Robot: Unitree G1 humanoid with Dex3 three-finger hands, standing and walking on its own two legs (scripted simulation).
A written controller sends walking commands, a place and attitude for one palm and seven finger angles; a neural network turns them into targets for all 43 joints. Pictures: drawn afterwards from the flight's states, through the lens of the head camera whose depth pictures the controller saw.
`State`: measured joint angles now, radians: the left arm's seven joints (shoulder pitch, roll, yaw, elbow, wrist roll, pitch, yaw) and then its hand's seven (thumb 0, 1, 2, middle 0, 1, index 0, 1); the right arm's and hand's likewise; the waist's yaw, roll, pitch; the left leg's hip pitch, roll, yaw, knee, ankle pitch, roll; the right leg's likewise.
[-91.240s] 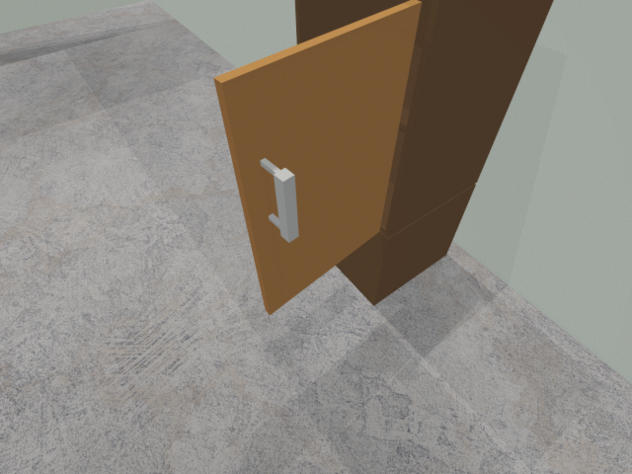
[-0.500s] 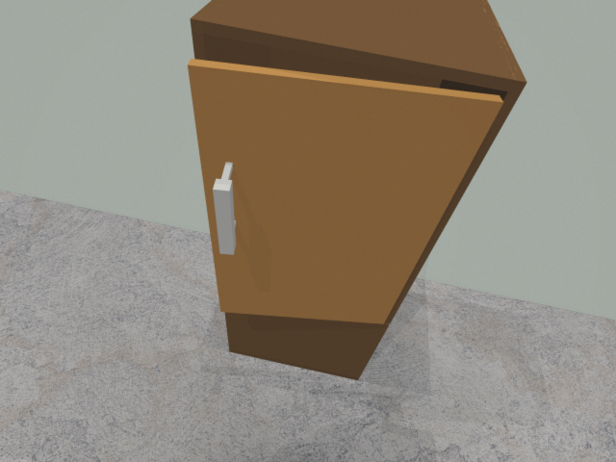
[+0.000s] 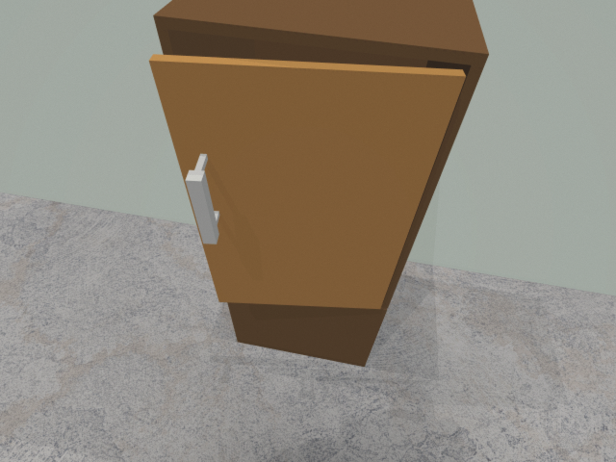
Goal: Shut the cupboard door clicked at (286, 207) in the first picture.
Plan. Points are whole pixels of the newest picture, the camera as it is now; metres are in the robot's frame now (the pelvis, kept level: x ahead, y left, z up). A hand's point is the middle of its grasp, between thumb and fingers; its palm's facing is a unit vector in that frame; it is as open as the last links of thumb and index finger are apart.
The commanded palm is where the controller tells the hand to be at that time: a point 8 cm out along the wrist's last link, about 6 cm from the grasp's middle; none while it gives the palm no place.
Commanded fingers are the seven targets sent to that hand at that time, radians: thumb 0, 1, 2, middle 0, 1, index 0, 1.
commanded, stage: come to a stop and stand still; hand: left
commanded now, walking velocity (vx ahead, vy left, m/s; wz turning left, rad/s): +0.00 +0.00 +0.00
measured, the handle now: (206, 200) +0.48 +0.19 +0.04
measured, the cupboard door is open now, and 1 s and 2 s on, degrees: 9 9 9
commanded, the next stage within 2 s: look again from close up in 0.30 s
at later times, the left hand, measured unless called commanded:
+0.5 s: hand out of the picture -0.06 +0.16 -0.17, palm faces +0.02 -0.99 -0.16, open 7.4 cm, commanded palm none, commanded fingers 0.00 0.90 0.90 -0.20 -0.30 -0.20 -0.30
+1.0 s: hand out of the picture +0.03 +0.15 -0.16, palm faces +0.00 -0.98 -0.22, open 7.3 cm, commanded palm +0.10 +0.19 -0.06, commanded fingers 0.00 0.90 0.90 -0.20 -0.30 -0.20 -0.30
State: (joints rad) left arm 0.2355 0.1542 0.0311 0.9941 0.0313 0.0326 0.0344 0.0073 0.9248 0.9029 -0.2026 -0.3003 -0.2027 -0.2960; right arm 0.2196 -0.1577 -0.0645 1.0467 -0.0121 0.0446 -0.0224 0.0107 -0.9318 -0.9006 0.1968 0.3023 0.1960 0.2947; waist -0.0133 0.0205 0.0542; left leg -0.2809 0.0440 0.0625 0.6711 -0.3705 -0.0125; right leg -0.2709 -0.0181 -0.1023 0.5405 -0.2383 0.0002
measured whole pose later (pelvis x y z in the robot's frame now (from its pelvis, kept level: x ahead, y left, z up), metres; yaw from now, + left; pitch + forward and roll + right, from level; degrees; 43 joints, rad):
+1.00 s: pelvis +0.01 -0.03 +0.01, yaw -1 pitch -1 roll +1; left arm 0.27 0.15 -0.01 1.10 0.01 -0.02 0.03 0.01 0.93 0.90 -0.20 -0.30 -0.20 -0.30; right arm 0.32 -0.15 0.02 1.10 -0.01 -0.02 -0.01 0.01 -0.91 -0.90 0.20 0.30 0.20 0.29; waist 0.00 0.02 0.03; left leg -0.15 0.02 0.08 0.42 -0.25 -0.01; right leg -0.24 -0.03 -0.08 0.48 -0.23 -0.03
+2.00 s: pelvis -0.01 +0.00 -0.07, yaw -1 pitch +12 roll -2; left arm 0.52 0.21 0.09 -0.21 -0.22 -0.38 -0.13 0.02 0.90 0.90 -0.94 -1.11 -0.94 -1.11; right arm 0.31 -0.26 0.00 0.51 0.01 -0.21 -0.05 0.02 -0.90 -0.90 0.20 0.30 0.20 0.30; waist 0.00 0.02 -0.11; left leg -0.79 0.00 -0.01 1.13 -0.54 0.02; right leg -0.82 -0.04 -0.08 1.07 -0.45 0.00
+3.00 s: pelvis +0.01 -0.03 -0.03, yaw -1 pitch +7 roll +0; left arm 0.35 0.22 0.15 -0.08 -0.26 -0.28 -0.21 0.02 0.90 0.90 -1.30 -1.50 -1.30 -1.50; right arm 0.27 -0.25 0.02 0.52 0.03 -0.20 -0.06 0.02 -0.90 -0.90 0.20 0.30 0.20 0.30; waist 0.01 0.03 -0.08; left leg -0.55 0.01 -0.03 0.90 -0.47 -0.01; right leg -0.60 -0.02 -0.09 0.88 -0.40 -0.03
